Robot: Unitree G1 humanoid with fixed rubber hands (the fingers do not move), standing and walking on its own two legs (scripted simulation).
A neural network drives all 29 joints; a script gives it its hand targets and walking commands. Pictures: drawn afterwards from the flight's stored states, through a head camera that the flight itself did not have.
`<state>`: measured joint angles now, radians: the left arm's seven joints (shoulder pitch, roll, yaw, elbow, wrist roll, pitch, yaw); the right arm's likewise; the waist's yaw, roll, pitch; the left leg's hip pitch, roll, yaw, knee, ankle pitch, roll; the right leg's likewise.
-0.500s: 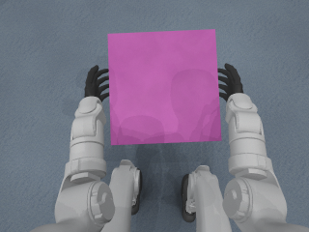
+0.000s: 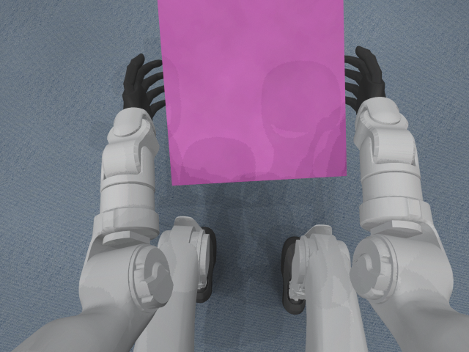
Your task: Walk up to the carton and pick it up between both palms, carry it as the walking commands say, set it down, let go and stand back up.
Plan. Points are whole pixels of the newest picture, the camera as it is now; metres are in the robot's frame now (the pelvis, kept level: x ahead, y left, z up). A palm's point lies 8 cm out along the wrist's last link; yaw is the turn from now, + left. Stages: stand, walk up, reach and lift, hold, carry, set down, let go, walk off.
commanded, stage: set down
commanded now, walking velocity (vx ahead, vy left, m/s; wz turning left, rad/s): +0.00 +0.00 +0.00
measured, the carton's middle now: (251, 100) +0.52 +0.02 -0.17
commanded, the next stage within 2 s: none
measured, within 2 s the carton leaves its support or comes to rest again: neither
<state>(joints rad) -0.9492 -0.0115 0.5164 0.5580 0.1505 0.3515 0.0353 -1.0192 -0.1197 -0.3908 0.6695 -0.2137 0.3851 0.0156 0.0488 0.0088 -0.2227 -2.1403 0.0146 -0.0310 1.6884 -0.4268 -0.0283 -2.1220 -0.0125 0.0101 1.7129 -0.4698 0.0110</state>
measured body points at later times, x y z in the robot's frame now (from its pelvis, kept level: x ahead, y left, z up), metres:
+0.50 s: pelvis -0.01 +0.00 -0.06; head +0.32 -0.01 +0.25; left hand +0.50 +0.19 -0.18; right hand +0.54 -0.17 -0.19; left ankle +0.12 +0.13 -0.46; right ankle +0.10 -0.13 -0.46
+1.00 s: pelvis -0.01 +0.00 -0.10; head +0.35 -0.02 +0.17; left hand +0.53 +0.19 -0.25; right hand +0.55 -0.16 -0.28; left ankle +0.12 +0.13 -0.46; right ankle +0.10 -0.13 -0.46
